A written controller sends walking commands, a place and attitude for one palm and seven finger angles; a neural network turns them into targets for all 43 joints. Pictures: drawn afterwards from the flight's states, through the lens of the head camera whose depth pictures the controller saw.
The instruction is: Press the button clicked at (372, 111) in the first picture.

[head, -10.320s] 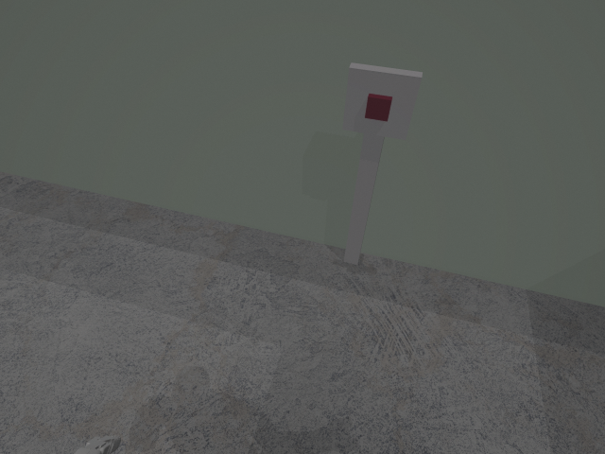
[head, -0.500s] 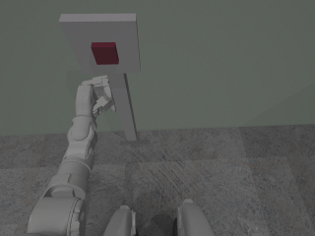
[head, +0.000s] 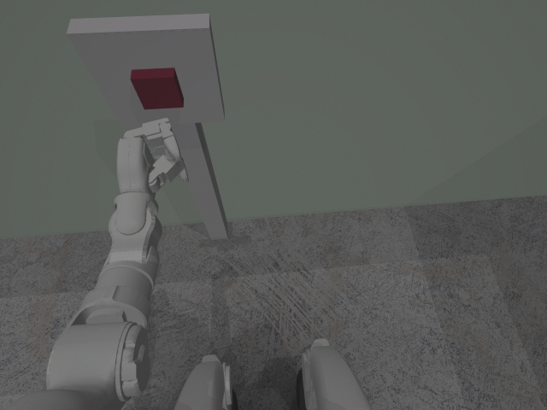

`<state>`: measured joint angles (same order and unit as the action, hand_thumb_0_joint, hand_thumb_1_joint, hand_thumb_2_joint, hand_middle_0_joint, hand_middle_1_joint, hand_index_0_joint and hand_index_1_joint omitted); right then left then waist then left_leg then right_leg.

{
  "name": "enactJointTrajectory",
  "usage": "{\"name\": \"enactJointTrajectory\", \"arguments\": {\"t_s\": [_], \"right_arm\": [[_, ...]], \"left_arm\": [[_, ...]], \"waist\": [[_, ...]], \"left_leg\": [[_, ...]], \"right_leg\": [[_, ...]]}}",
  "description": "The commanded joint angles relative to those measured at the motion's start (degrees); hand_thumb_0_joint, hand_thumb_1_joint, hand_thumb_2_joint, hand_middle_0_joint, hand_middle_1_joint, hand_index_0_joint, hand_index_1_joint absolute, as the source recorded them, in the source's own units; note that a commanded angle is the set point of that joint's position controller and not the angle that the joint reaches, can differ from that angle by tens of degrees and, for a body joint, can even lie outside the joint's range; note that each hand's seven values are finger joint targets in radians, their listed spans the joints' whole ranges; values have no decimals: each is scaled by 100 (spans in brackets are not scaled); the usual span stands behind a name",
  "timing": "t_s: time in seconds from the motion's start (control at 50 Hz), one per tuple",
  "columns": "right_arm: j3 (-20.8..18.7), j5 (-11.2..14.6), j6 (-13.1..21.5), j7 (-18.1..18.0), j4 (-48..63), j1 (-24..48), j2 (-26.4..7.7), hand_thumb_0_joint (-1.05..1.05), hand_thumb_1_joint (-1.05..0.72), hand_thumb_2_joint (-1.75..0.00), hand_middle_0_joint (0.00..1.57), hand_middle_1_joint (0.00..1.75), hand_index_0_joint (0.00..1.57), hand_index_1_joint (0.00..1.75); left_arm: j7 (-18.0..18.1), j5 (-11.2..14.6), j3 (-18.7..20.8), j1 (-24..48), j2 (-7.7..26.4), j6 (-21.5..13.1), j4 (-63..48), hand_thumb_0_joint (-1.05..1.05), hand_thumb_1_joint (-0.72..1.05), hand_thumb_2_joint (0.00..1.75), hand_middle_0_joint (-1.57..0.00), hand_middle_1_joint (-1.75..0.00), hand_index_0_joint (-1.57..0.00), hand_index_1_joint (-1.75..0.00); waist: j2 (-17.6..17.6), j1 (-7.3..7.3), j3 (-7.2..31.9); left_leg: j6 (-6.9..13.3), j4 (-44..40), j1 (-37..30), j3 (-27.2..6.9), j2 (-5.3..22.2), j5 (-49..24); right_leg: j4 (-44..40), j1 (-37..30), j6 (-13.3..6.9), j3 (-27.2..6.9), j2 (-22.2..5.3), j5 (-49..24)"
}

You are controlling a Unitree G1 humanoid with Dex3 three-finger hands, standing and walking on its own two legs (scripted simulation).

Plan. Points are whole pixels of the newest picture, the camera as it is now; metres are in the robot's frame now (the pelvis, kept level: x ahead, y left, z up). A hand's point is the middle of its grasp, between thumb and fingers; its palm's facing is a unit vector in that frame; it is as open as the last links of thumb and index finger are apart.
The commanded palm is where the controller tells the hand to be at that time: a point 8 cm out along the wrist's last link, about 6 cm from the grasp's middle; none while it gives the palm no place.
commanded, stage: aim a knuckle at the button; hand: left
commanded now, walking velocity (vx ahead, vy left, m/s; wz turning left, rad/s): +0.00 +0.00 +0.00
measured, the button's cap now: (158, 87) +0.58 +0.14 +0.07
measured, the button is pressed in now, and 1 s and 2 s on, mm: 0 0 7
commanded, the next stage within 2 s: press the button with the knuckle in 0.32 s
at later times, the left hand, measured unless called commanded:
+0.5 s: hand (181, 157) +0.47 +0.11 +0.04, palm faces +0.02 -1.00 -0.03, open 3.1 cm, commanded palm +0.45 +0.16 +0.04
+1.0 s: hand (183, 131) +0.52 +0.11 +0.03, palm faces +0.03 -1.00 -0.03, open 3.1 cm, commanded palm +0.50 +0.16 +0.04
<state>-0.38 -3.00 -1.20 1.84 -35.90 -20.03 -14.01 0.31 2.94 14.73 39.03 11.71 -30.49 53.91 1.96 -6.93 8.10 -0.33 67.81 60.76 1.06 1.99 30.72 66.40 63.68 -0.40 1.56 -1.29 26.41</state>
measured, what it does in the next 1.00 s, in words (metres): stands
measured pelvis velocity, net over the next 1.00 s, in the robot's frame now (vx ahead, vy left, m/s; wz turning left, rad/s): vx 0.00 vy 0.01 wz -0.01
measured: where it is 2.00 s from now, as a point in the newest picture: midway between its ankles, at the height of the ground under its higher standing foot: outside the picture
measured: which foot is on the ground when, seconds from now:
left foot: down 0.00-1.00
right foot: down 0.00-1.00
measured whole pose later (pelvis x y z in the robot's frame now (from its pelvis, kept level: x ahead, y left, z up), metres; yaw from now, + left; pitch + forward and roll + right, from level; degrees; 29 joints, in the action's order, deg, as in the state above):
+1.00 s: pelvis +0.00 +0.01 -0.01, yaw +0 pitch +27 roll -1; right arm 0.6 -4.2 -3.9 2.2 -35.8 -19.9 -14.4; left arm 1.1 0.3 18.3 53.0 17.2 -29.6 65.9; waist 2.4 -10.2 7.8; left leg 0.2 71.1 66.4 0.4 2.1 31.9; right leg 68.3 68.5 0.2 2.0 -1.2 26.9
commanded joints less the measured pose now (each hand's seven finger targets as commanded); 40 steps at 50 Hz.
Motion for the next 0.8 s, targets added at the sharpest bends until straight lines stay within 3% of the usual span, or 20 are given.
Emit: {"name": "enactJointTrajectory", "arguments": {"t_s": [0.0,0.08,0.14,0.24,0.28,0.44,0.48,0.5,0.54,0.6,0.64,0.66,0.68,0.72,0.76,0.78], "right_arm": [[-322,39,169,-81,384,-592,-831,0,-90,-90,20,30,20,30],[-312,29,155,-80,377,-509,-850,0,-90,-90,20,30,20,30],[-319,-7,148,-55,433,-466,-845,0,-90,-90,20,30,20,30],[-305,-7,64,-34,482,-427,-839,0,-90,-90,20,30,20,30],[-298,-8,33,-53,521,-409,-866,0,-90,-90,20,30,20,30],[-309,-4,32,-68,435,-468,-851,0,-90,-90,20,30,20,30],[-306,-12,29,-88,390,-535,-877,0,-90,-90,20,30,20,30],[-288,-23,24,-95,356,-537,-869,0,-90,-90,20,30,20,30],[-285,-28,20,-90,345,-569,-876,0,-90,-90,20,30,20,30],[-274,-54,0,-79,302,-647,-892,0,-90,-90,20,30,20,30],[-269,-75,-19,-73,270,-692,-909,0,-90,-90,20,30,20,30],[-269,-86,-33,-74,316,-748,-934,0,-90,-90,20,30,20,30],[-264,-85,-43,-63,322,-722,-917,0,-90,-90,20,30,20,30],[-252,-98,-73,-48,332,-769,-912,0,-90,-90,20,30,20,30],[-251,-109,-105,-48,344,-821,-936,0,-90,-90,20,30,20,30],[-247,-100,-123,-49,350,-843,-939,0,-90,-90,20,30,20,30]], "left_arm": [[-60,47,-113,2307,708,-419,-986,0,90,90,-130,-150,-130,-150],[-22,14,-156,2530,658,-435,-709,0,90,90,-130,-150,-130,-150],[46,-21,-168,2697,633,-544,-887,0,90,90,-130,-150,-130,-150],[115,-91,-76,2537,752,-472,-698,0,90,90,-130,-150,-130,-150],[123,-89,90,2519,962,-455,-709,0,90,90,-130,-150,-130,-150],[87,-5,-162,2904,700,-437,-959,0,90,90,-130,-150,-130,-150],[100,-47,-4,2924,908,-419,-765,0,90,90,-130,-150,-130,-150],[110,-45,-34,3094,877,-404,-675,0,90,90,-130,-150,-130,-150],[104,-80,-11,3124,925,-414,-576,0,90,90,-130,-150,-130,-150],[113,-123,-31,3366,906,-394,-299,0,90,90,-130,-150,-130,-150],[130,-123,81,3543,1052,-374,-188,0,90,90,-130,-150,-130,-150],[140,-149,263,3455,1261,-379,-136,0,90,90,-130,-150,-130,-150],[137,-143,184,3528,1174,-379,-160,0,90,90,-130,-150,-130,-150],[133,-176,232,3568,1256,-377,-111,0,90,90,-130,-150,-130,-150],[147,-205,416,3564,1461,-351,39,0,90,90,-130,-150,-130,-150],[144,-229,444,3620,1548,-357,-39,0,90,90,-130,-150,-130,-150]], "waist": [[-201,-190,2546],[-77,-218,2381],[133,-164,2732],[-43,-147,2730],[-84,-117,2809],[12,-269,2902],[-48,-259,2904],[-65,-326,2774],[35,-288,2792],[66,-378,2744],[72,-422,2768],[43,-326,2891],[128,-384,2986],[191,-360,3020],[32,-384,2993],[152,-356,3065]], "left_leg": [[132,-736,-1119,-56,-282,-1511],[128,-727,-1110,-103,-297,-1320],[105,-674,-1319,-141,-305,-1537],[111,-608,-1156,-117,-304,-1676],[114,-593,-1070,-118,-302,-1648],[102,-584,-1342,-177,-267,-1747],[98,-581,-1281,-214,-259,-1769],[115,-567,-1193,-190,-268,-1714],[101,-597,-1210,-208,-274,-1653],[97,-564,-1249,-265,-257,-1722],[118,-513,-1136,-237,-265,-1696],[112,-523,-1158,-265,-267,-1784],[119,-493,-1187,-241,-269,-1822],[116,-470,-1121,-228,-271,-1883],[147,-432,-987,-223,-267,-1888],[131,-435,-1023,-226,-263,-1975]], "right_leg": [[-816,-1987,-51,-53,207,-1635],[-801,-1704,-67,-21,198,-1354],[-683,-1678,-85,1,189,-1481],[-619,-1804,-70,-19,200,-1711],[-588,-1856,-69,-34,192,-1711],[-631,-1709,-55,6,217,-1691],[-584,-1684,-63,27,218,-1675],[-619,-1660,-46,10,211,-1663],[-623,-1635,-68,19,215,-1568],[-568,-1406,-73,68,225,-1525],[-585,-1447,-60,37,220,-1538],[-528,-1532,-83,45,237,-1596],[-538,-1522,-67,31,230,-1655],[-512,-1583,-70,14,231,-1734],[-504,-1644,-63,0,245,-1797],[-473,-1662,-66,-4,235,-1866]]}}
